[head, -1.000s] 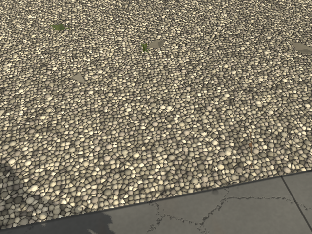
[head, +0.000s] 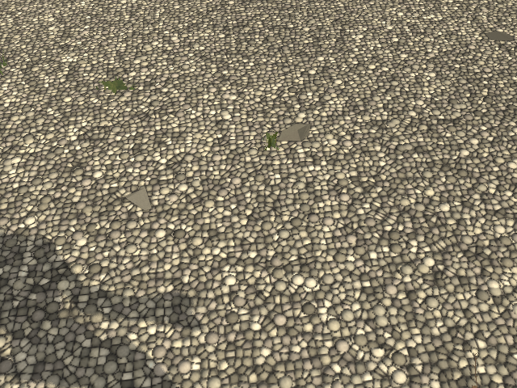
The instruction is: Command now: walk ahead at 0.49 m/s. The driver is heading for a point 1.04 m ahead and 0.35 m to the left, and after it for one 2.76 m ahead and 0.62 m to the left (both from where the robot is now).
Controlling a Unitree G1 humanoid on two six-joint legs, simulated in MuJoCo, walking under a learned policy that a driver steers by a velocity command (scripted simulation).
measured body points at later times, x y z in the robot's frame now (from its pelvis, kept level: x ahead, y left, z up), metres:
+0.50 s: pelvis +0.29 +0.07 +0.00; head +0.31 +0.08 +0.45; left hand +0.44 +0.33 -0.12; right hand +0.31 -0.20 -0.13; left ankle +0.27 +0.15 -0.75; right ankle +0.43 -0.12 -0.68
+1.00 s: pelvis +0.57 +0.02 +0.00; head +0.59 +0.02 +0.45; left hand +0.54 +0.30 -0.13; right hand +0.76 -0.22 -0.11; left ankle +0.61 +0.20 -0.67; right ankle +0.57 -0.09 -0.75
